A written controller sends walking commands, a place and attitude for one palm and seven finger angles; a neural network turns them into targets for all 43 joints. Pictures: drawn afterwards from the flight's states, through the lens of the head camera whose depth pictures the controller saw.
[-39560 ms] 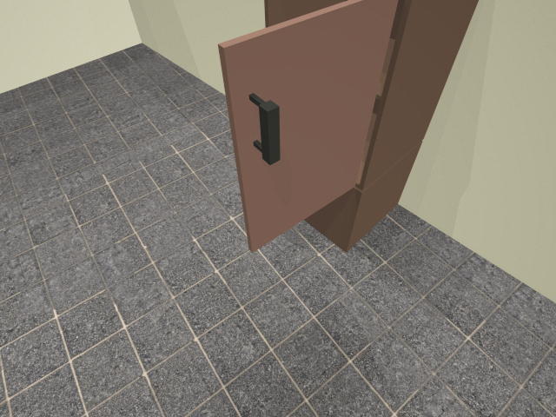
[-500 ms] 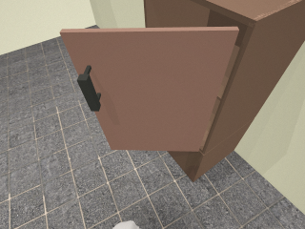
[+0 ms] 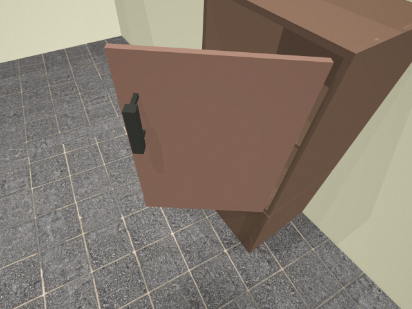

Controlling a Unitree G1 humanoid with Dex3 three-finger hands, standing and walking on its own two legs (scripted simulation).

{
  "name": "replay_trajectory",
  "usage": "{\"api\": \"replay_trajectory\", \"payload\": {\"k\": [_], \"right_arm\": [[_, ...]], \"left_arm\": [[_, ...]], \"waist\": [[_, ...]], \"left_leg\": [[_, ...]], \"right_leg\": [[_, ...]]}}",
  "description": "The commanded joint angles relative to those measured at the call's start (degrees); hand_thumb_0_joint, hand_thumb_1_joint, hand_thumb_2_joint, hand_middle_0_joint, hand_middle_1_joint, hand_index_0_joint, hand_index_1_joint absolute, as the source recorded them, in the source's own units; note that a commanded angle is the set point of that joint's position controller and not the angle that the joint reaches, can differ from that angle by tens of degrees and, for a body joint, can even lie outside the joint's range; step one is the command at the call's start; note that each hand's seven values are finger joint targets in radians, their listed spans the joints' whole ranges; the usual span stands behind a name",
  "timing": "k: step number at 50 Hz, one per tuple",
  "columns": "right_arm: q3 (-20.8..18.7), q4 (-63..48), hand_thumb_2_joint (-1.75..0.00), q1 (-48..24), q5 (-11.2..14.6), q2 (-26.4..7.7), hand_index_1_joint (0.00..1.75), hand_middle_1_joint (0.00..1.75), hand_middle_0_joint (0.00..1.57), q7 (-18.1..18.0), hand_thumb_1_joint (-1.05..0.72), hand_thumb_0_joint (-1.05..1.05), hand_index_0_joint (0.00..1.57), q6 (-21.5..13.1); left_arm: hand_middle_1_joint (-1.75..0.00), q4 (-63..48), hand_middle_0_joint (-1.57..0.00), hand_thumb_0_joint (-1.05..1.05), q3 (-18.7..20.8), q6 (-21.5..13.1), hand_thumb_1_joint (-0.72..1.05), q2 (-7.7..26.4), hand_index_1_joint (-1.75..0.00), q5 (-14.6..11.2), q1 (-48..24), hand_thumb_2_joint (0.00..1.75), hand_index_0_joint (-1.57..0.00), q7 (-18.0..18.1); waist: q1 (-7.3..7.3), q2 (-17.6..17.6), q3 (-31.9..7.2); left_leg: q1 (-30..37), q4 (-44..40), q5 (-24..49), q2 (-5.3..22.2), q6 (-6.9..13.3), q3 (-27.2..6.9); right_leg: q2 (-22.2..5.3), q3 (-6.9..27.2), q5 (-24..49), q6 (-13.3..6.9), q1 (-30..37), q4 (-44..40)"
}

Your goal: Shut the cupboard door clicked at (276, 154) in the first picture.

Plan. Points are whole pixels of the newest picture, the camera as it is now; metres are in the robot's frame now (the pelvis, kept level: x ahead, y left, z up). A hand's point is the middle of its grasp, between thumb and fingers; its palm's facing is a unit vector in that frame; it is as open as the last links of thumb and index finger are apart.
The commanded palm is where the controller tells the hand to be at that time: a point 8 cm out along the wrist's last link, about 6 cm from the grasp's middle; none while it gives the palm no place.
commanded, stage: come to a stop and stand still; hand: left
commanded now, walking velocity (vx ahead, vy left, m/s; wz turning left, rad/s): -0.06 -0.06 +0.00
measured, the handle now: (137, 123) +0.47 +0.19 +0.09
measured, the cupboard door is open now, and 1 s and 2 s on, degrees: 53 53 53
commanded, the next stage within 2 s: look again from close up in 0.22 s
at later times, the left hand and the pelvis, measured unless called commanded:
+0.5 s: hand out of the picture -0.02 +0.16 -0.18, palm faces +0.03 -0.99 -0.16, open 7.3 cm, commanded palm none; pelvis -0.01 +0.00 +0.00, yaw +0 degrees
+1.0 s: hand out of the picture -0.06 +0.17 -0.18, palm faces +0.03 -0.99 -0.16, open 7.4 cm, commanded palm none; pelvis -0.03 +0.01 +0.00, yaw +0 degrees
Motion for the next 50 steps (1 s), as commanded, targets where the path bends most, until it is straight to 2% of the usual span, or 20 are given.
{"api": "replay_trajectory", "payload": {"k": [1, 2, 3, 5, 7, 9, 15, 16, 17, 18, 19, 20, 23, 27, 29, 33, 39, 44, 48, 50], "right_arm": [[-1.14, -0.89, -0.9, 2.3, 0.81, -6.82, 0.3, 0.3, 0.2, -0.92, -0.9, 0.0, 0.2, -1.2], [-1.08, -0.54, -0.9, 2.16, 0.81, -6.55, 0.3, 0.3, 0.2, -0.86, -0.9, 0.0, 0.2, -1.18], [-1.21, 0.17, -0.9, 1.71, 0.68, -6.56, 0.3, 0.3, 0.2, -0.95, -0.9, 0.0, 0.2, -0.87], [-1.05, 1.16, -0.9, 2.13, 0.73, -6.33, 0.3, 0.3, 0.2, -1.03, -0.9, 0.0, 0.2, -0.65], [-0.82, 1.89, -0.9, 1.84, 0.77, -5.71, 0.3, 0.3, 0.2, -0.96, -0.9, 0.0, 0.2, -0.55], [-0.63, 2.39, -0.9, 1.74, 0.75, -5.41, 0.3, 0.3, 0.2, -0.97, -0.9, 0.0, 0.2, -0.53], [-0.4, 3.15, -0.9, 1.68, 0.83, -5.18, 0.3, 0.3, 0.2, -0.92, -0.9, 0.0, 0.2, -0.49], [-0.27, -1.54, -0.9, -2.96, 1.53, -8.97, 0.3, 0.3, 0.2, -0.13, -0.9, 0.0, 0.2, -1.58], [0.32, -3.05, -0.9, -2.35, 1.22, -7.05, 0.3, 0.3, 0.2, -0.07, -0.9, 0.0, 0.2, -1.8], [-0.08, -2.22, -0.9, 2.37, 0.87, -5.25, 0.3, 0.3, 0.2, -0.27, -0.9, 0.0, 0.2, -2.3], [-0.23, -1.66, -0.9, 3.56, 0.89, -6.08, 0.3, 0.3, 0.2, -0.45, -0.9, 0.0, 0.2, -2.42], [-0.29, -1.53, -0.9, 3.23, 1.1, -6.79, 0.3, 0.3, 0.2, -0.53, -0.9, 0.0, 0.2, -2.22], [-0.3, -2.35, -0.9, 1.78, 0.92, -7.35, 0.3, 0.3, 0.2, -0.56, -0.9, 0.0, 0.2, -1.8], [-0.11, -3.26, -0.9, -0.23, 0.93, -7.62, 0.3, 0.3, 0.2, -0.08, -0.9, 0.0, 0.2, -1.06], [-0.2, -3.75, -0.9, -0.36, 0.83, -8.26, 0.3, 0.3, 0.2, 0.23, -0.9, 0.0, 0.2, -0.86], [-0.5, -4.42, -0.9, -0.51, 0.68, -9.28, 0.3, 0.3, 0.2, 0.55, -0.9, 0.0, 0.2, -0.76], [-0.42, -4.35, -0.9, -0.11, 0.73, -9.72, 0.3, 0.3, 0.2, 0.65, -0.9, 0.0, 0.2, -1.13], [-0.29, -3.43, -0.9, 0.27, 0.88, -9.46, 0.3, 0.3, 0.2, 0.68, -0.9, 0.0, 0.2, -1.2], [-0.76, -2.45, -0.9, 1.12, 0.4, -9.91, 0.3, 0.3, 0.2, 0.71, -0.9, 0.0, 0.2, -0.33], [-1.1, -2.73, -0.9, 0.8, 0.22, -10.31, 0.3, 0.3, 0.2, 0.71, -0.9, 0.0, 0.2, -0.07]], "left_arm": [[-0.3, 0.32, -0.2, 0.0, -0.1, -1.21, 0.9, 3.17, -0.3, -0.22, 5.04, 0.9, -0.2, 1.03], [-0.3, 0.58, -0.2, 0.0, -0.25, -1.23, 0.9, 2.9, -0.3, -0.1, 5.24, 0.9, -0.2, 1.14], [-0.3, 1.01, -0.2, 0.0, -0.26, -1.29, 0.9, 2.5, -0.3, -0.06, 4.89, 0.9, -0.2, 1.29], [-0.3, 1.48, -0.2, 0.0, -0.71, -1.2, 0.9, 1.64, -0.3, -0.25, 4.16, 0.9, -0.2, 1.46], [-0.3, 1.79, -0.2, 0.0, -0.88, -1.07, 0.9, 1.19, -0.3, -0.2, 3.94, 0.9, -0.2, 1.56], [-0.3, 2.24, -0.2, 0.0, -0.92, -1.08, 0.9, 1.25, -0.3, -0.21, 3.97, 0.9, -0.2, 1.62], [-0.3, 3.26, -0.2, 0.0, -1.25, -1.4, 0.9, 1.05, -0.3, -0.26, 4.77, 0.9, -0.2, 1.75], [-0.3, 4.74, -0.2, 0.0, -1.69, -2.96, 0.9, 4.06, -0.3, 0.58, 7.54, 0.9, -0.2, 4.15], [-0.3, 4.12, -0.2, 0.0, -1.31, -4.0, 0.9, 5.17, -0.3, 0.41, 8.36, 0.9, -0.2, 3.96], [-0.3, 2.7, -0.2, 0.0, -1.35, -3.97, 0.9, 4.78, -0.3, 0.19, 8.37, 0.9, -0.2, 3.56], [-0.3, 2.72, -0.2, 0.0, -1.9, -4.05, 0.9, 3.88, -0.3, -0.12, 8.08, 0.9, -0.2, 3.41], [-0.3, 2.38, -0.2, 0.0, -2.04, -3.96, 0.9, 3.39, -0.3, -0.22, 7.14, 0.9, -0.2, 3.21], [-0.3, 1.29, -0.2, 0.0, -2.23, -3.03, 0.9, 2.62, -0.3, 0.01, 5.88, 0.9, -0.2, 2.8], [-0.3, 1.09, -0.2, 0.0, -2.55, -2.16, 0.9, 2.36, -0.3, 0.15, 5.33, 0.9, -0.2, 2.28], [-0.3, 0.68, -0.2, 0.0, -2.54, -1.93, 0.9, 2.71, -0.3, 0.2, 5.32, 0.9, -0.2, 2.15], [-0.3, -0.43, -0.2, 0.0, -2.39, -1.75, 0.9, 3.1, -0.3, 0.43, 5.72, 0.9, -0.2, 2.0], [-0.3, -1.17, -0.2, 0.0, -2.24, -1.92, 0.9, 3.39, -0.3, 0.27, 6.28, 0.9, -0.2, 1.84], [-0.3, -1.05, -0.2, 0.0, -2.34, -2.05, 0.9, 3.47, -0.3, 0.15, 6.7, 0.9, -0.2, 1.84], [-0.3, -0.59, -0.2, 0.0, -1.97, -1.33, 0.9, 2.73, -0.3, 0.73, 7.87, 0.9, -0.2, 1.52], [-0.3, -0.69, -0.2, 0.0, -1.71, -1.14, 0.9, 2.36, -0.3, 0.89, 8.9, 0.9, -0.2, 1.28]], "waist": [[0.36, 3.66, -1.17], [0.46, 3.96, -0.58], [0.16, 0.69, -0.99], [-0.07, 0.32, 0.2], [0.1, 1.7, 2.97], [0.0, 3.48, 3.31], [0.01, 2.98, 3.03], [1.36, 1.52, 3.37], [-0.15, 3.32, 1.14], [-1.18, 2.87, -3.84], [-0.92, 1.35, -8.77], [-1.15, 0.93, -10.23], [-0.68, 4.56, -4.06], [-0.13, 3.83, 5.67], [-0.29, 3.52, 7.07], [-0.08, 3.23, 7.26], [0.18, 2.05, 3.62], [0.2, 2.45, 3.12], [0.18, 2.98, 5.06], [0.4, 4.03, 6.34]], "left_leg": [[-1.42, -3.48, 15.07, 8.92, -0.59, -6.88], [-1.24, -3.03, 17.43, 8.57, -0.63, -6.63], [-0.12, -2.39, 17.56, 8.86, -0.99, -6.2], [0.66, -3.61, 15.15, 8.84, -1.04, -6.25], [-0.06, -4.99, 13.02, 8.73, -0.92, -6.39], [0.19, -5.68, 12.2, 8.58, -1.08, -6.26], [1.32, -6.26, 11.81, 8.19, -1.21, -6.07], [-2.21, 5.11, 21.57, 8.86, -2.38, -5.39], [-2.15, 4.45, 21.13, 6.82, -3.04, -4.66], [-0.64, 2.31, 15.46, 5.79, -2.36, -4.89], [0.52, 2.99, 16.8, 6.69, -1.98, -5.78], [1.5, 2.6, 18.03, 7.29, -1.8, -6.46], [0.11, 1.24, 19.48, 8.05, -1.36, -7.18], [-5.66, -3.81, 4.82, 7.81, -0.67, -8.48], [-6.97, -5.82, -2.0, 7.25, -0.73, -9.13], [-8.91, -8.67, -8.82, 7.26, -0.45, -10.28], [-7.3, -8.97, -7.01, 7.41, -0.26, -10.24], [-6.58, -8.67, -5.26, 7.34, -0.4, -9.76], [-9.4, -10.4, -19.36, 8.56, 0.42, -11.3], [-10.94, -11.01, -22.69, 9.24, 1.1, -12.32]], "right_leg": [[-4.76, 3.66, 15.85, -1.98, 5.8, -3.17], [-4.75, 3.41, 18.88, -2.02, 5.74, -2.55], [-3.83, 3.49, 18.77, -1.98, 5.21, -2.34], [-3.79, 3.29, 15.16, -1.61, 3.75, -3.6], [-3.49, 3.59, 11.83, -1.36, 2.39, -5.0], [-3.46, 4.07, 10.86, -1.29, 2.17, -5.66], [-3.84, 4.53, 11.79, -1.23, 2.35, -7.18], [-5.83, 5.96, 30.23, -0.92, 0.82, -4.76], [-8.24, 5.92, 47.96, -2.46, 4.25, -1.9], [-7.91, 5.81, 46.9, -3.23, 7.41, 1.88], [-7.36, 5.19, 41.87, -3.26, 9.34, 2.03], [-6.63, 4.81, 36.07, -3.25, 9.35, 1.74], [-4.77, 4.1, 20.83, -3.12, 4.14, 0.35], [-3.48, 4.57, 3.48, -2.64, -1.38, -3.92], [-3.07, 5.02, -1.03, -2.57, -2.54, -4.69], [-2.68, 4.85, -3.3, -2.33, -2.5, -5.04], [-3.18, 4.73, -1.25, -2.1, -0.8, -5.21], [-3.55, 4.97, -0.09, -2.09, -0.55, -5.92], [-1.68, 2.98, -11.26, -2.05, -2.35, -3.75], [-0.94, 2.59, -12.96, -2.21, -3.43, -2.59]]}}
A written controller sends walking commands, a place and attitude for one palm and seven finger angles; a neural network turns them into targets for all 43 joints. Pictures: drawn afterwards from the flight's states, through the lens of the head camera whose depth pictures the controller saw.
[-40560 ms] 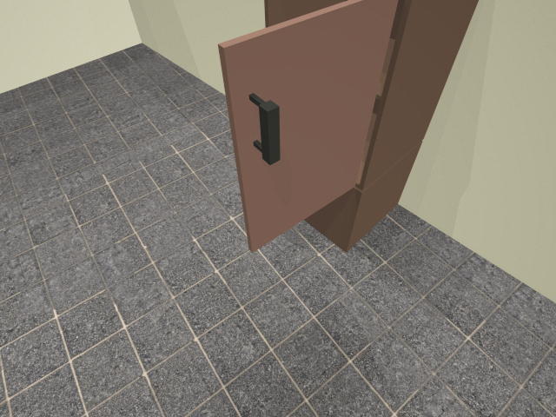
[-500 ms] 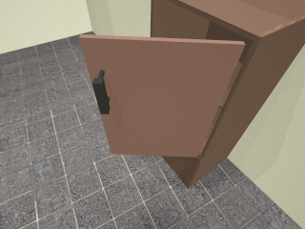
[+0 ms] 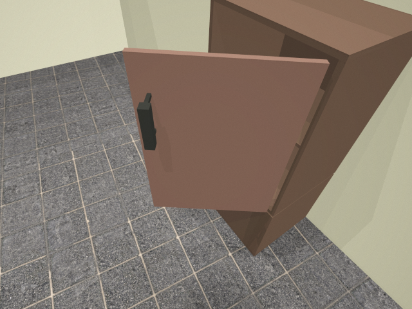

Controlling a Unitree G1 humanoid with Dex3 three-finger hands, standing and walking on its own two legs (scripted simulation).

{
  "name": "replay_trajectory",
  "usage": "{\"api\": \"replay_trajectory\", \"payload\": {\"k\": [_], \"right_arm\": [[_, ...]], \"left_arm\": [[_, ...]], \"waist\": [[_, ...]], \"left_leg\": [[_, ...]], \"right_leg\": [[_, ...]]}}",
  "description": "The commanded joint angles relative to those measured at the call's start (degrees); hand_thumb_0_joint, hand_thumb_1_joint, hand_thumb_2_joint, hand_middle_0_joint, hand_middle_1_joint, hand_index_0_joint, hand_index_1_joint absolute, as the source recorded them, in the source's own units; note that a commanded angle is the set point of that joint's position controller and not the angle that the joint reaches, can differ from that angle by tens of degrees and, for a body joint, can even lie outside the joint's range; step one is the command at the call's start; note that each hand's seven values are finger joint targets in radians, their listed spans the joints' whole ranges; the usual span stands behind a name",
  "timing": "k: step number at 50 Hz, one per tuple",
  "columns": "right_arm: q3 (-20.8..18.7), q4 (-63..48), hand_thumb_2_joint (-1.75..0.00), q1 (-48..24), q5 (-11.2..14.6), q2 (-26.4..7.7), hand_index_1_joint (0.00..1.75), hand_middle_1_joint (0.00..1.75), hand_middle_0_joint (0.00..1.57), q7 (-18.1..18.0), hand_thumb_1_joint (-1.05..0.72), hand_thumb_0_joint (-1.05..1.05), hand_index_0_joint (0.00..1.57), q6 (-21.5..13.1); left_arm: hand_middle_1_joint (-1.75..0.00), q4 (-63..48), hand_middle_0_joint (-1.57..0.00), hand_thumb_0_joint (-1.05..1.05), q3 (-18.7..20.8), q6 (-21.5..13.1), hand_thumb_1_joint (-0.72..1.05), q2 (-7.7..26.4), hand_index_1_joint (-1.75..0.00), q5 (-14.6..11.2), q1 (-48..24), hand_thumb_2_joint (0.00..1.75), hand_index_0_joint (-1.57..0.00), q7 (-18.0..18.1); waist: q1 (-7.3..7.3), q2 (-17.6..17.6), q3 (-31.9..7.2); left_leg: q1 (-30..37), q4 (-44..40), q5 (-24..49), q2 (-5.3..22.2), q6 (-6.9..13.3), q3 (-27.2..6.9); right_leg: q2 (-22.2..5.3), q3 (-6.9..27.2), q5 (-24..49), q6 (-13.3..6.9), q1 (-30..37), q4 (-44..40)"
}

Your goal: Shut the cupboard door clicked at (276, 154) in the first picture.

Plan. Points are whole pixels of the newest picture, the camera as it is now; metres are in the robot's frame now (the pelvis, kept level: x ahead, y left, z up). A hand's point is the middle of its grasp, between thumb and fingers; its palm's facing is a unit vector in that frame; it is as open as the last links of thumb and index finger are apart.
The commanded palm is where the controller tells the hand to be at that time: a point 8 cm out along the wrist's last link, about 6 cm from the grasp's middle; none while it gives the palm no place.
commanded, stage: shuffle to correct the standing spot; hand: left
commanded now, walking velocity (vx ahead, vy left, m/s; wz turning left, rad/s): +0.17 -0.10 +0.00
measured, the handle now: (149, 121) +0.50 +0.17 +0.09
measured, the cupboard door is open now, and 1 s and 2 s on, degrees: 53 53 53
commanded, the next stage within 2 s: come to a stop and stand still in 0.14 s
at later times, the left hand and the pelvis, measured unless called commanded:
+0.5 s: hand out of the picture +0.04 +0.13 -0.18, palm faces +0.04 -0.99 -0.13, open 7.3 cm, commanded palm none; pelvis +0.06 -0.02 +0.00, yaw +0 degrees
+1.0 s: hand out of the picture +0.04 +0.19 -0.16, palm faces -0.02 -0.96 -0.28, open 7.4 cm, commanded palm none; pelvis -0.02 +0.00 +0.00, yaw -2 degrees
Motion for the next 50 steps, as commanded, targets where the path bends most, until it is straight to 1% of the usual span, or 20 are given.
{"api": "replay_trajectory", "payload": {"k": [1, 7, 12, 14, 16, 18, 20, 26, 31, 33, 34, 35, 36, 37, 38, 39, 43, 45, 47, 50], "right_arm": [[-1.81, -2.57, -0.9, 0.85, -0.15, -8.04, 0.3, 0.3, 0.2, -0.43, -0.9, 0.0, 0.2, -0.23], [-2.1, -2.2, -0.9, 2.06, 0.0, -6.8, 0.3, 0.3, 0.2, -0.76, -0.9, 0.0, 0.2, -1.15], [-2.04, -2.33, -0.9, 2.37, 0.23, -5.13, 0.3, 0.3, 0.2, -0.96, -0.9, 0.0, 0.2, -1.93], [-1.28, -1.95, -0.9, 2.54, 0.36, -3.86, 0.3, 0.3, 0.2, -1.2, -0.9, 0.0, 0.2, -2.5], [-0.76, -1.31, -0.9, 2.83, 0.55, -2.81, 0.3, 0.3, 0.2, -1.53, -0.9, 0.0, 0.2, -2.65], [-0.55, -0.5, -0.9, 3.04, 0.87, -2.69, 0.3, 0.3, 0.2, -2.03, -0.9, 0.0, 0.2, -2.5], [-0.91, -0.49, -0.9, 2.92, 1.26, -3.55, 0.3, 0.3, 0.2, -2.53, -0.9, 0.0, 0.2, -2.17], [-2.99, -2.32, -0.9, 1.59, 0.75, -5.75, 0.3, 0.3, 0.2, -2.78, -0.9, 0.0, 0.2, -0.47], [-3.33, -4.42, -0.9, -1.21, 0.41, -5.96, 0.3, 0.3, 0.2, -2.34, -0.9, 0.0, 0.2, -0.3], [-3.19, -5.21, -0.9, -2.22, 0.35, -6.27, 0.3, 0.3, 0.2, -2.18, -0.9, 0.0, 0.2, -0.43], [-3.82, -8.87, -0.9, -5.96, 1.17, -9.99, 0.3, 0.3, 0.2, -1.73, -0.9, 0.0, 0.2, -0.89], [-3.22, -10.43, -0.9, -0.76, 0.7, -7.54, 0.3, 0.3, 0.2, -0.96, -0.9, 0.0, 0.2, -0.55], [-2.73, -10.3, -0.9, -1.76, 0.43, -6.64, 0.3, 0.3, 0.2, -0.98, -0.9, 0.0, 0.2, -0.65], [-2.44, -9.87, -0.9, -1.99, -0.08, -6.71, 0.3, 0.3, 0.2, -0.71, -0.9, 0.0, 0.2, -1.08], [-2.29, -10.63, -0.9, -2.29, -0.09, -7.7, 0.3, 0.3, 0.2, -0.68, -0.9, 0.0, 0.2, -1.32], [-2.3, -11.12, -0.9, -3.11, 0.08, -8.99, 0.3, 0.3, 0.2, -0.83, -0.9, 0.0, 0.2, -1.16], [-1.99, -12.03, -0.9, -5.69, 0.15, -8.91, 0.3, 0.3, 0.2, -0.57, -0.9, 0.0, 0.2, -0.64], [-2.09, -11.85, -0.9, -4.8, -0.01, -9.32, 0.3, 0.3, 0.2, 0.0, -0.9, 0.0, 0.2, -0.28], [-2.09, -11.02, -0.9, -3.88, -0.29, -9.95, 0.3, 0.3, 0.2, 0.25, -0.9, 0.0, 0.2, -0.28], [-1.97, -10.57, -0.9, -3.26, -0.4, -10.37, 0.3, 0.3, 0.2, 0.43, -0.9, 0.0, 0.2, 0.0]], "left_arm": [[-0.3, -1.9, -0.2, 0.0, 0.99, -0.43, 0.9, 3.81, -0.3, 0.5, 4.41, 0.9, -0.2, -0.01], [-0.3, -1.97, -0.2, 0.0, 1.57, -1.1, 0.9, 2.82, -0.3, 0.35, 5.65, 0.9, -0.2, -0.53], [-0.3, -1.33, -0.2, 0.0, 1.89, -1.65, 0.9, 3.34, -0.3, 0.24, 7.17, 0.9, -0.2, -0.53], [-0.3, -0.58, -0.2, 0.0, 1.95, -2.12, 0.9, 3.37, -0.3, 0.07, 8.02, 0.9, -0.2, -0.08], [-0.3, 0.29, -0.2, 0.0, 1.86, -2.49, 0.9, 4.29, -0.3, -0.26, 8.94, 0.9, -0.2, 0.45], [-0.3, 0.15, -0.2, 0.0, 1.44, -2.77, 0.9, 4.04, -0.3, -0.57, 8.07, 0.9, -0.2, 1.06], [-0.3, -0.67, -0.2, 0.0, 1.5, -2.78, 0.9, 5.09, -0.3, -0.83, 6.66, 0.9, -0.2, 1.53], [-0.3, -3.8, -0.2, 0.0, 3.0, -1.21, 0.9, 6.22, -0.3, -0.5, 3.54, 0.9, -0.2, 1.98], [-0.3, -6.32, -0.2, 0.0, 3.09, -0.01, 0.9, 4.45, -0.3, -0.25, 0.16, 0.9, -0.2, 1.46], [-0.3, -7.08, -0.2, 0.0, 2.86, 0.12, 0.9, 3.99, -0.3, -0.21, -0.01, 0.9, -0.2, 1.35], [-0.3, -4.67, -0.2, 0.0, 3.04, -0.99, 0.9, 7.96, -0.3, 0.03, 2.83, 0.9, -0.2, 3.1], [-0.3, -8.32, -0.2, 0.0, 3.44, -1.47, 0.9, 9.56, -0.3, -0.09, 0.04, 0.9, -0.2, 2.67], [-0.3, -9.19, -0.2, 0.0, 3.02, -1.25, 0.9, 9.43, -0.3, -0.33, -2.41, 0.9, -0.2, 2.25], [-0.3, -8.72, -0.2, 0.0, 2.48, -1.32, 0.9, 8.59, -0.3, -0.36, -3.83, 0.9, -0.2, 1.95], [-0.3, -8.69, -0.2, 0.0, 2.16, -0.96, 0.9, 8.27, -0.3, -0.39, -2.99, 0.9, -0.2, 1.78], [-0.3, -8.49, -0.2, 0.0, 2.05, -0.66, 0.9, 7.67, -0.3, -0.39, -2.96, 0.9, -0.2, 1.68], [-0.3, -7.78, -0.2, 0.0, 1.06, 0.0, 0.9, 7.01, -0.3, -0.12, -5.14, 0.9, -0.2, 0.62], [-0.3, -8.08, -0.2, 0.0, 0.98, 0.12, 0.9, 8.09, -0.3, 0.05, -6.19, 0.9, -0.2, 0.33], [-0.3, -8.43, -0.2, 0.0, 1.17, 0.18, 0.9, 9.03, -0.3, 0.17, -5.99, 0.9, -0.2, 0.18], [-0.3, -8.1, -0.2, 0.0, 1.42, 0.19, 0.9, 9.31, -0.3, 0.18, -3.88, 0.9, -0.2, 0.05]], "waist": [[0.26, 2.6, 8.43], [0.18, 2.4, 7.4], [0.15, -0.95, 7.35], [0.27, -3.09, 4.52], [0.09, -4.52, 0.7], [-0.46, -1.57, -0.49], [-0.46, 0.59, -2.26], [-0.45, 1.6, -2.35], [-0.11, 2.97, 1.03], [0.32, 2.36, 1.74], [0.89, 0.51, 0.45], [-1.47, 2.77, -5.37], [-1.4, 7.49, -4.45], [-1.1, 13.05, -5.47], [-0.5, 14.88, -6.47], [-0.26, 10.81, -6.36], [0.5, -1.05, 4.79], [-0.22, -3.1, 8.79], [-0.33, 0.2, 9.63], [0.15, -1.31, 7.91]], "left_leg": [[-9.72, -12.53, -24.92, 9.17, 0.61, -12.55], [-7.34, -10.5, -20.2, 10.25, 1.76, -12.65], [-6.66, -3.95, -10.6, 7.98, 1.09, -8.24], [-5.1, 1.63, 2.3, 5.8, -0.18, -3.88], [-3.55, 4.32, 7.16, 4.75, -1.68, -1.97], [-0.58, 2.82, 16.93, 5.67, -2.48, -2.86], [2.31, 2.5, 26.95, 6.39, -2.68, -3.33], [5.36, 5.18, 35.16, 7.47, -2.28, -2.8], [3.83, 1.16, 31.99, 9.91, 0.34, -5.12], [2.76, -0.07, 28.16, 9.94, 0.73, -5.81], [4.28, 10.3, 33.26, 11.4, -2.46, -2.56], [1.08, 7.09, 14.94, 8.15, -2.95, -4.87], [2.99, 2.93, 14.98, 8.04, -2.31, -5.96], [3.01, 1.15, 23.43, 9.48, -1.36, -8.05], [4.89, -0.07, 31.21, 11.03, -0.08, -10.11], [5.43, -0.74, 30.83, 12.82, 1.23, -10.24], [-4.35, -6.9, -0.49, 10.02, 0.77, -9.69], [-7.08, -9.93, -14.43, 8.1, -0.15, -9.9], [-7.79, -12.02, -17.52, 8.1, -0.12, -10.33], [-8.4, -11.47, -19.37, 7.46, -0.06, -9.6]], "right_leg": [[-0.87, 2.82, -13.1, -2.56, -2.67, -2.2], [-0.83, 3.04, -8.65, -3.6, -3.0, -0.96], [-2.54, 6.27, -3.84, -4.9, -2.08, -2.3], [-4.51, 7.9, 9.42, -5.04, 1.44, -2.0], [-6.68, 8.76, 29.7, -5.03, 6.14, -0.43], [-6.52, 6.95, 46.69, -3.9, 7.13, 2.34], [-6.49, 5.98, 51.79, -2.64, 7.88, 3.41], [-5.95, 5.58, 43.6, -3.14, 3.55, 6.59], [-2.56, 4.43, 19.73, -1.86, -0.22, 6.26], [-2.09, 4.76, 15.92, -1.72, -0.05, 4.67], [-5.29, 5.19, 31.68, -1.24, -2.29, 0.3], [-7.26, 9.03, 25.55, -4.56, 2.54, 3.2], [-6.2, 9.05, 20.02, -5.2, -0.31, 5.25], [-4.04, 6.01, 15.78, -4.48, 0.69, 6.63], [-1.49, 3.58, 8.04, -3.38, 0.05, 7.42], [0.08, 2.41, 0.96, -2.61, -0.34, 7.24], [-1.15, 5.15, -3.79, -2.6, -2.51, 0.41], [-1.74, 7.56, -10.9, -3.01, -6.07, -2.78], [-1.38, 7.4, -12.84, -3.14, -7.3, -2.92], [-1.36, 8.56, -16.29, -2.87, -6.98, -4.21]]}}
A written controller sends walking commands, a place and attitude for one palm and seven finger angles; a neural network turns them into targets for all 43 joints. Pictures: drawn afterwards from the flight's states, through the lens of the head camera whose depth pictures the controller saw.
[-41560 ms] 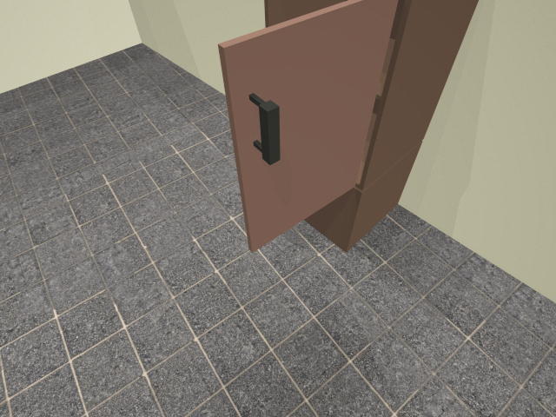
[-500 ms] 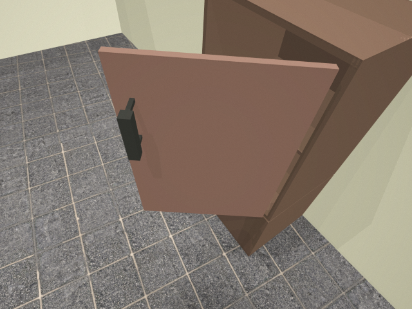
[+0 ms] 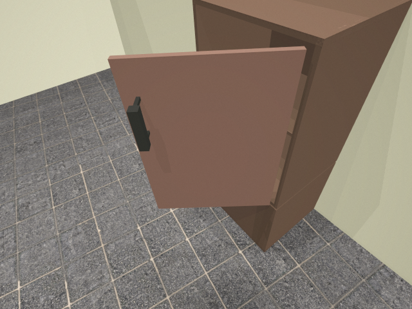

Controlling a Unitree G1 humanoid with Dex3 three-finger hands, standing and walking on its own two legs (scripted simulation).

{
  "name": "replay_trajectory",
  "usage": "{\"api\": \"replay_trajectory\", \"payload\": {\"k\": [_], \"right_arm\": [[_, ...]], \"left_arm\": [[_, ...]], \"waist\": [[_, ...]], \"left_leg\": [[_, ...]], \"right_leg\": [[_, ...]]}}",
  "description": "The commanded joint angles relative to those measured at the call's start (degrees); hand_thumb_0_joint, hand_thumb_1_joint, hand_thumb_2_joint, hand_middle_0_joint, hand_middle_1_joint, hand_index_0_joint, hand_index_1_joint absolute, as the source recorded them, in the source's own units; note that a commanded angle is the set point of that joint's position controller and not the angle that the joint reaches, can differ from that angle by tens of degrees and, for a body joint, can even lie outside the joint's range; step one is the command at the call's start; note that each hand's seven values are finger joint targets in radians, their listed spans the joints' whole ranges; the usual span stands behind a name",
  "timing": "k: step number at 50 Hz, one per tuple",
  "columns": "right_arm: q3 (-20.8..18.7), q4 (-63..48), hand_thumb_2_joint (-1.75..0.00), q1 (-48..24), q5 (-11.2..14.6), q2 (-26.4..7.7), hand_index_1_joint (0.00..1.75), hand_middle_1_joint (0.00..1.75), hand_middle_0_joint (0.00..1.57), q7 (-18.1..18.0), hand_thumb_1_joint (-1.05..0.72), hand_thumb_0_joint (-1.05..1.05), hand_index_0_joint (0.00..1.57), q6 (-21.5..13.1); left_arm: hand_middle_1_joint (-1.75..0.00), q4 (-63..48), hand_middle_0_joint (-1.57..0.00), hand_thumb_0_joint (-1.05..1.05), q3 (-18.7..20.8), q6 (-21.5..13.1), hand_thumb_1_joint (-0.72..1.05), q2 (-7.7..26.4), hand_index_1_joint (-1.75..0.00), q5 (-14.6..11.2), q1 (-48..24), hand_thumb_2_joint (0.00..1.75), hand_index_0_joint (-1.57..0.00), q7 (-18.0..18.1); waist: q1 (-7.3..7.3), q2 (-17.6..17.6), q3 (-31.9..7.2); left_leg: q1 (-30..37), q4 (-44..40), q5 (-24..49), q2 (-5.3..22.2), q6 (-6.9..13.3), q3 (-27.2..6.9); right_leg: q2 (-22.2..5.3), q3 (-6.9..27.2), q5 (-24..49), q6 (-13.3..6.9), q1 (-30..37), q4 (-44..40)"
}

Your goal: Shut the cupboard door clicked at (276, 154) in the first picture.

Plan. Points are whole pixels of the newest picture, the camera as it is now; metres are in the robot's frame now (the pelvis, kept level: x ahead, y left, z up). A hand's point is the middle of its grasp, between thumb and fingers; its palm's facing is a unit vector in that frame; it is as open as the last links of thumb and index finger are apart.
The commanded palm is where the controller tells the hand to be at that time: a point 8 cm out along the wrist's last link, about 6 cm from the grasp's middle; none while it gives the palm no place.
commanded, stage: come to a stop and stand still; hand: left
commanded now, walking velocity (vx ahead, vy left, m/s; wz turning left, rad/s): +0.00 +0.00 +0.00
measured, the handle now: (141, 123) +0.52 +0.19 +0.09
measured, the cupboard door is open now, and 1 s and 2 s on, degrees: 53 53 53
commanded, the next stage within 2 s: look again from close up in 0.56 s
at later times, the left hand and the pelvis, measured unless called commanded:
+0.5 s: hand out of the picture -0.03 +0.15 -0.17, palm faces +0.03 -0.98 -0.18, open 7.4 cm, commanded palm none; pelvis -0.03 -0.02 +0.00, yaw +1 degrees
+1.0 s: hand out of the picture +0.00 +0.15 -0.17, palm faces +0.04 -0.98 -0.18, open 7.4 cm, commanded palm none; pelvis +0.00 -0.02 +0.01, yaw +2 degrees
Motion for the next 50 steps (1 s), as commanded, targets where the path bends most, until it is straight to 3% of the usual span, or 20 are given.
{"api": "replay_trajectory", "payload": {"k": [1, 4, 8, 12, 16, 23, 34, 38, 50], "right_arm": [[-1.04, -2.69, -0.9, 1.49, -0.08, -6.73, 0.3, 0.3, 0.2, 0.08, -0.9, 0.0, 0.2, -0.52], [-0.79, -1.61, -0.9, 2.76, -0.08, -6.01, 0.3, 0.3, 0.2, -0.09, -0.9, 0.0, 0.2, -0.72], [-0.69, -0.17, -0.9, 3.47, 0.14, -5.67, 0.3, 0.3, 0.2, -0.33, -0.9, 0.0, 0.2, -1.05], [-0.7, 1.72, -0.9, 4.74, 0.15, -4.84, 0.3, 0.3, 0.2, -0.39, -0.9, 0.0, 0.2, -0.97], [-0.71, 3.22, -0.9, 5.62, 0.26, -4.95, 0.3, 0.3, 0.2, -0.67, -0.9, 0.0, 0.2, -1.4], [-0.71, 4.66, -0.9, 5.89, 0.26, -4.08, 0.3, 0.3, 0.2, -0.82, -0.9, 0.0, 0.2, -1.29], [-0.89, 5.14, -0.9, 5.4, 0.26, -3.65, 0.3, 0.3, 0.2, -0.94, -0.9, 0.0, 0.2, -1.75], [-0.85, 5.27, -0.9, 5.66, 0.17, -3.18, 0.3, 0.3, 0.2, -0.85, -0.9, 0.0, 0.2, -1.41], [-0.88, 5.51, -0.9, 5.13, 0.3, -3.8, 0.3, 0.3, 0.2, -0.98, -0.9, 0.0, 0.2, -2.08]], "left_arm": [[-0.3, -2.35, -0.2, 0.0, 1.44, -0.8, 0.9, 7.59, -0.3, 0.17, 2.81, 0.9, -0.2, 0.31], [-0.3, -1.95, -0.2, 0.0, 1.59, -1.23, 0.9, 7.43, -0.3, -0.07, 2.94, 0.9, -0.2, 0.09], [-0.3, -0.87, -0.2, 0.0, 1.49, -1.62, 0.9, 6.88, -0.3, -0.13, 3.19, 0.9, -0.2, -0.09], [-0.3, 0.33, -0.2, 0.0, 1.39, -1.65, 0.9, 6.85, -0.3, -0.12, 2.92, 0.9, -0.2, -0.13], [-0.3, 2.09, -0.2, 0.0, 1.38, -1.89, 0.9, 6.07, -0.3, -0.3, 3.67, 0.9, -0.2, -0.28], [-0.3, 3.73, -0.2, 0.0, 1.27, -1.81, 0.9, 5.13, -0.3, -0.1, 4.25, 0.9, -0.2, -0.23], [-0.3, 3.88, -0.2, 0.0, 1.45, -2.15, 0.9, 4.85, -0.3, -0.12, 3.7, 0.9, -0.2, -0.19], [-0.3, 3.81, -0.2, 0.0, 1.54, -1.98, 0.9, 4.82, -0.3, 0.0, 3.64, 0.9, -0.2, -0.13], [-0.3, 4.06, -0.2, 0.0, 1.65, -2.49, 0.9, 5.47, -0.3, -0.2, 3.41, 0.9, -0.2, -0.2]], "waist": [[0.52, -6.22, 6.24], [0.0, -5.12, 3.38], [0.0, -4.69, 1.53], [-0.4, -4.61, 3.91], [-0.3, -3.43, 2.32], [0.07, -4.07, 4.91], [0.16, -3.07, 3.79], [0.01, -4.27, 5.51], [0.17, -2.93, 2.76]], "left_leg": [[-6.98, -12.83, -18.31, 6.87, -0.23, -11.91], [-3.9, -11.04, -13.73, 6.06, -0.55, -10.56], [-3.67, -10.8, -13.6, 6.37, -0.76, -10.52], [-3.47, -10.22, -13.45, 6.35, -1.05, -10.47], [-3.37, -10.32, -12.34, 6.53, -1.22, -10.66], [-5.77, -10.81, -14.18, 6.74, -1.28, -11.34], [-5.39, -11.63, -12.97, 7.07, -1.41, -11.97], [-5.77, -11.38, -13.18, 6.67, -1.46, -11.84], [-3.8, -12.32, -9.97, 7.18, -1.35, -12.45]], "right_leg": [[-2.07, 6.02, -16.05, -2.4, -5.04, -9.39], [-2.49, 7.37, -14.55, -2.78, -5.23, -10.17], [-2.8, 7.81, -14.12, -2.93, -3.82, -10.9], [-3.08, 8.22, -16.71, -3.31, -6.82, -12.35], [-2.9, 8.32, -14.04, -3.29, -5.01, -11.46], [-2.81, 8.09, -15.19, -3.09, -5.44, -12.3], [-2.75, 7.81, -12.0, -2.93, -4.06, -12.15], [-2.93, 7.97, -14.36, -2.8, -5.65, -13.35], [-3.22, 7.01, -8.48, -2.85, -2.54, -12.57]]}}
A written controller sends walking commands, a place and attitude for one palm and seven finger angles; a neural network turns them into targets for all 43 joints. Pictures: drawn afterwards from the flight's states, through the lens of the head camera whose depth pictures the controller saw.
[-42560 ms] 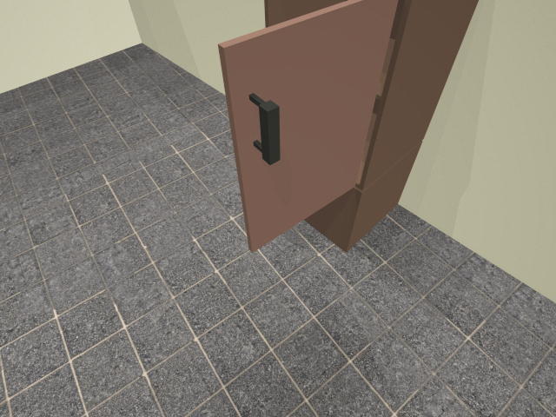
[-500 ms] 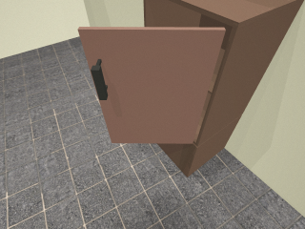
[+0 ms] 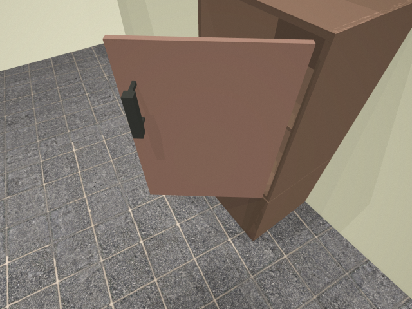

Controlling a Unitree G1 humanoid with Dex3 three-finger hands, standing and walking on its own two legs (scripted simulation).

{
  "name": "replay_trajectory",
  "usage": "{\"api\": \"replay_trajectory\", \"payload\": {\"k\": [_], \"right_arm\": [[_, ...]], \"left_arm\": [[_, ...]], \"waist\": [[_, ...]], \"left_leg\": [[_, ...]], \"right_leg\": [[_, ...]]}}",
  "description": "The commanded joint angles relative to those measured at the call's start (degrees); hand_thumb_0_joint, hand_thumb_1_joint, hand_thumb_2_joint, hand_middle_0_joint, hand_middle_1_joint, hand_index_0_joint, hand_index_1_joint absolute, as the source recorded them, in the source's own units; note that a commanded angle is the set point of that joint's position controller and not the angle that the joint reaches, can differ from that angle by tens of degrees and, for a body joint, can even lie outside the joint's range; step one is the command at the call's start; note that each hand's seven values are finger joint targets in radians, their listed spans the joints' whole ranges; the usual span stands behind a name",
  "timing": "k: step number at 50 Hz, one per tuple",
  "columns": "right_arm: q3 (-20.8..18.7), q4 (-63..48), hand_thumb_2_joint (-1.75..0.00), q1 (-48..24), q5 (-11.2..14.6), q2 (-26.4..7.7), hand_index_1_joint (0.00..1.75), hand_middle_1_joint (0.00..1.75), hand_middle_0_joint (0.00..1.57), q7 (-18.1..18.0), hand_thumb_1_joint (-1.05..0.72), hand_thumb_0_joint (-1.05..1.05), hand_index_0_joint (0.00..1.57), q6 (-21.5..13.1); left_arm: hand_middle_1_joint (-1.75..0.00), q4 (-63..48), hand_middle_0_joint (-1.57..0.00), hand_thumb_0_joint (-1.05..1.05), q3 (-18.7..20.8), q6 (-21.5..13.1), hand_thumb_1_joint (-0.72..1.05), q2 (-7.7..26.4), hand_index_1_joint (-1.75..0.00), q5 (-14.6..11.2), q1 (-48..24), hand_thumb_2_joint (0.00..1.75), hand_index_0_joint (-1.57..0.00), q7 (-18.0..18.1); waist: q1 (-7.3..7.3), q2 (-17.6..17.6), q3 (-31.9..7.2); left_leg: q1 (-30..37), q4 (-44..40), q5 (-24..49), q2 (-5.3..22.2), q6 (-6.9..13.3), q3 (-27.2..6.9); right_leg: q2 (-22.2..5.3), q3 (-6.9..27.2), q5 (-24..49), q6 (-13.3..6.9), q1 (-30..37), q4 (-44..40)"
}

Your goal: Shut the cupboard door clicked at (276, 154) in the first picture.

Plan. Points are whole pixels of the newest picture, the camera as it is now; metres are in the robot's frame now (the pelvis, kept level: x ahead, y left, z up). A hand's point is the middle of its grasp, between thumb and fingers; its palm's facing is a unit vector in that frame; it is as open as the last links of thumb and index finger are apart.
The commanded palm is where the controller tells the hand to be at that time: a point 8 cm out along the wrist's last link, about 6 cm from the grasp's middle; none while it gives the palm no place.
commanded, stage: look again from close up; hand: left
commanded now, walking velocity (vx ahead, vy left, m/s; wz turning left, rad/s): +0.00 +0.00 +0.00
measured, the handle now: (136, 110) +0.52 +0.20 +0.09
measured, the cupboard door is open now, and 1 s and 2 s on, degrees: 53 53 53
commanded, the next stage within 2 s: raise the hand and make a fist in 0.18 s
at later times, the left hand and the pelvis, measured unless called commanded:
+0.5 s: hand (125, 222) +0.27 +0.18 +0.01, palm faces +0.22 -0.98 -0.04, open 7.1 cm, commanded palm +0.15 +0.23 -0.05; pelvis +0.06 -0.01 -0.02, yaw +2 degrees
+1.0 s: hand (132, 249) +0.23 +0.16 -0.01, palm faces -0.14 -0.99 -0.01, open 4.7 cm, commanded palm +0.18 +0.24 +0.01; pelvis +0.02 +0.00 -0.08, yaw +2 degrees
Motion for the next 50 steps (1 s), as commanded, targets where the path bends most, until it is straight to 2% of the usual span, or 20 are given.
{"api": "replay_trajectory", "payload": {"k": [1, 13, 14, 15, 16, 17, 18, 19, 21, 22, 23, 25, 28, 32, 33, 37, 41, 43, 47, 50], "right_arm": [[-0.94, -2.04, -0.9, 2.44, 0.23, -6.7, 0.3, 0.3, 0.2, -0.35, -0.9, 0.0, 0.2, -0.99], [-0.24, -0.87, -0.9, 0.66, 0.66, -7.18, 0.3, 0.3, 0.2, -0.97, -0.9, 0.0, 0.2, -2.02], [-0.8, -4.44, -0.9, -5.42, 1.67, -7.93, 0.3, 0.3, 0.2, -0.28, -0.9, 0.0, 0.2, -1.31], [-3.18, -23.36, -0.9, 1.03, 1.34, -20.42, 0.3, 0.3, 0.2, -6.35, -0.9, 0.0, 0.2, -11.53], [0.16, -22.66, -0.9, -5.95, 2.94, -10.17, 0.3, 0.3, 0.2, -6.31, -0.9, 0.0, 0.2, -15.21], [0.58, -20.17, -0.9, -6.74, 3.14, -12.8, 0.3, 0.3, 0.2, -6.24, -0.9, 0.0, 0.2, -17.07], [0.84, -18.5, -0.9, -7.12, 3.96, -8.27, 0.3, 0.3, 0.2, -4.66, -0.9, 0.0, 0.2, -17.44], [-1.37, -22.47, -0.9, -5.46, 3.73, -11.63, 0.3, 0.3, 0.2, -3.38, -0.9, 0.0, 0.2, -18.0], [-3.28, -26.2, -0.9, -7.92, 2.58, -11.01, 0.3, 0.3, 0.2, -2.3, -0.9, 0.0, 0.2, -18.86], [-4.27, -27.61, -0.9, -8.85, 2.72, -10.45, 0.3, 0.3, 0.2, -1.32, -0.9, 0.0, 0.2, -18.39], [-4.16, -28.8, -0.9, -8.68, 2.34, -9.89, 0.3, 0.3, 0.2, -0.36, -0.9, 0.0, 0.2, -17.74], [-5.24, -30.75, -0.9, -9.51, 1.81, -10.04, 0.3, 0.3, 0.2, 0.75, -0.9, 0.0, 0.2, -16.6], [-5.97, -34.65, -0.9, -10.6, 1.79, -10.96, 0.3, 0.3, 0.2, 1.67, -0.9, 0.0, 0.2, -15.65], [-5.06, -39.59, -0.9, -10.82, 1.21, -10.41, 0.3, 0.3, 0.2, 0.31, -0.9, 0.0, 0.2, -15.79], [-5.15, -39.86, -0.9, -9.23, 0.94, -9.96, 0.3, 0.3, 0.2, 0.07, -0.9, 0.0, 0.2, -16.09], [-3.9, -38.56, -0.9, -7.52, 0.9, -11.22, 0.3, 0.3, 0.2, -1.5, -0.9, 0.0, 0.2, -17.54], [-3.59, -38.9, -0.9, -6.56, 2.54, -12.63, 0.3, 0.3, 0.2, -3.24, -0.9, 0.0, 0.2, -17.79], [-3.29, -40.52, -0.9, -6.68, 3.96, -12.61, 0.3, 0.3, 0.2, -3.84, -0.9, 0.0, 0.2, -16.06], [-2.69, -45.6, -0.9, -10.74, 5.23, -10.15, 0.3, 0.3, 0.2, -3.73, -0.9, 0.0, 0.2, -11.79], [-1.63, -46.0, -0.9, -11.13, 4.7, -7.96, 0.3, 0.3, 0.2, -3.68, -0.9, 0.0, 0.2, -10.61]], "left_arm": [[-0.3, -2.19, -0.2, 0.0, 1.09, -1.16, 0.9, 7.04, -0.3, 0.04, 1.7, 0.9, -0.2, 0.63], [-0.3, -1.27, -0.2, 0.0, 0.88, -2.02, 0.9, 7.93, -0.3, -0.22, 0.64, 0.9, -0.2, 1.15], [-0.3, 1.27, -0.2, 0.0, 0.73, -1.93, 0.9, 6.97, -0.3, -0.06, 8.04, 0.9, -0.2, 3.62], [-0.3, -91.95, -0.2, 0.0, 24.4, -17.63, 0.9, 41.44, -0.3, -7.83, -43.38, 0.9, -0.2, 3.21], [-0.32, -75.31, -0.22, 0.0, 3.21, -13.23, 0.9, 13.1, -0.32, -8.29, -6.32, 0.9, -0.22, 3.02], [-0.34, -73.5, -0.24, 0.0, 8.04, -10.55, 0.9, 14.49, -0.34, -11.06, -3.83, 0.9, -0.24, 5.96], [-0.36, -55.09, -0.25, 0.0, -2.59, -3.82, 0.9, -4.24, -0.36, -10.49, 13.51, 0.9, -0.25, 4.71], [-0.38, -64.84, -0.27, 0.0, 2.69, -6.22, 0.9, 3.69, -0.38, -10.98, -0.04, 0.9, -0.27, 5.3], [-0.42, -55.84, -0.31, 0.0, 4.3, -11.47, 0.9, 0.38, -0.42, -11.72, 17.61, 0.9, -0.31, 1.89], [-0.44, -49.98, -0.33, 0.0, 8.06, -14.05, 0.9, 0.99, -0.44, -12.54, 29.95, 0.9, -0.33, -0.75], [-0.46, -50.41, -0.35, 0.0, 6.23, -17.83, 0.9, -2.39, -0.46, -13.99, 35.15, 0.9, -0.35, -4.66], [-0.5, -52.28, -0.38, 0.0, 9.44, -26.34, 0.9, -0.17, -0.5, -15.87, 36.88, 0.9, -0.38, -12.88], [-0.56, -55.11, -0.44, 0.0, 14.5, -34.36, 0.9, 6.99, -0.56, -16.02, 34.93, 0.9, -0.44, -21.96], [-0.64, -75.43, -0.51, 0.0, 17.04, -36.96, 0.9, 10.59, -0.64, -19.31, 17.82, 0.9, -0.51, -21.9], [-0.66, -79.6, -0.53, 0.0, 17.29, -38.19, 0.9, 10.46, -0.66, -19.63, 14.94, 0.9, -0.53, -20.82], [-0.74, -91.9, -0.6, 0.0, 7.65, -43.22, 0.9, 6.58, -0.74, -20.05, 0.32, 0.9, -0.6, -20.44], [-0.82, -84.9, -0.68, 0.0, 5.15, -37.03, 0.9, 8.29, -0.82, -18.93, 1.58, 0.9, -0.68, -23.41], [-0.86, -78.8, -0.71, 0.0, 7.02, -27.96, 0.9, 10.16, -0.86, -18.56, 7.48, 0.9, -0.71, -24.45], [-0.94, -79.65, -0.79, 0.0, 16.85, -10.36, 0.9, 15.03, -0.94, -19.07, 18.43, 0.9, -0.79, -20.1], [-1.0, -86.99, -0.84, 0.0, 19.23, -9.15, 0.9, 11.92, -1.0, -21.33, 17.38, 0.9, -0.84, -12.73]], "waist": [[-0.16, 1.12, 2.04], [-0.03, -0.16, -2.6], [2.86, -2.6, -3.86], [-8.41, 0.57, -22.04], [-1.32, 17.66, -29.01], [0.56, 15.35, -25.94], [-1.19, 8.32, -13.21], [-3.48, 4.65, -4.72], [0.07, -8.14, 0.87], [3.21, -10.76, 0.22], [3.8, -14.56, -0.8], [4.99, -18.92, -5.03], [5.13, -9.37, -9.39], [3.31, 7.3, -18.39], [2.49, 8.49, -22.83], [-3.74, 7.64, -24.26], [-4.73, 1.01, -18.79], [-2.64, -2.63, -18.56], [5.14, -1.07, -23.51], [5.17, -2.88, -19.86]], "left_leg": [[-1.19, -9.25, -13.23, 6.55, 0.64, -9.27], [6.73, -5.21, 9.4, 7.2, 0.41, -6.23], [4.42, 5.97, 2.3, 8.51, -1.54, -3.07], [17.47, 0.18, 9.6, 3.74, 1.87, -5.67], [18.43, 2.8, 17.28, -0.07, 1.79, -0.04], [17.34, 2.72, 20.38, 1.24, -1.28, -2.58], [9.54, 0.72, 15.56, 2.26, -0.85, -3.09], [3.63, 2.19, 7.78, 1.8, -1.2, -6.13], [-5.46, 6.47, 4.96, 0.82, -1.31, -5.81], [-8.63, 8.54, 6.37, 0.3, -1.89, -5.52], [-11.27, 11.22, 7.76, -0.2, -2.48, -5.14], [-16.52, 16.46, 7.53, -1.4, -3.41, -4.03], [-19.9, 22.98, 7.01, -2.17, -3.31, -3.11], [-20.84, 29.01, 4.3, -2.86, -1.62, -2.91], [-19.56, 30.83, 5.17, -2.23, -1.31, -3.78], [-18.48, 36.98, 1.8, -0.5, 0.3, -6.46], [-25.42, 36.39, -6.81, 0.89, 1.03, -7.05], [-27.41, 33.8, -8.28, 0.62, 0.99, -6.7], [-24.14, 27.1, -5.83, -0.62, 0.33, -6.03], [-22.63, 24.19, -4.68, -0.14, -0.48, -6.21]], "right_leg": [[-5.46, 7.66, -12.13, -1.4, -0.87, -7.4], [-6.62, 6.42, 10.23, -1.38, 5.7, -4.32], [-9.85, 8.48, 16.55, 1.12, 6.73, -6.88], [-3.53, 4.89, 13.55, 1.01, 6.52, 0.56], [0.37, 0.53, 10.22, -0.48, 6.54, 2.6], [0.39, -1.2, 8.2, -0.94, 7.11, 1.69], [-0.92, -3.3, 4.84, 0.43, 0.61, 0.78], [-1.41, -2.71, 3.24, 0.51, -2.41, 0.51], [-1.05, -4.82, 1.34, 0.79, -7.52, 3.75], [-1.24, -4.65, 4.57, 0.48, -6.47, 5.92], [-1.42, -4.89, 10.76, 0.86, -6.7, 9.7], [-2.37, -2.76, 22.53, 1.94, -5.86, 16.05], [-4.39, 1.82, 31.1, 1.82, -6.67, 22.0], [-2.32, 3.16, 14.53, 0.68, -14.14, 25.96], [-1.74, 3.16, 13.32, 0.78, -15.84, 26.77], [0.06, 2.55, 4.09, 0.4, -26.84, 29.05], [0.59, 2.67, -7.27, 0.29, -27.08, 25.26], [-0.04, 3.8, -10.57, 0.85, -22.6, 21.67], [-1.52, 3.52, -10.42, 1.31, -10.74, 19.08], [-1.0, 0.26, -6.72, 1.43, -10.15, 19.16]]}}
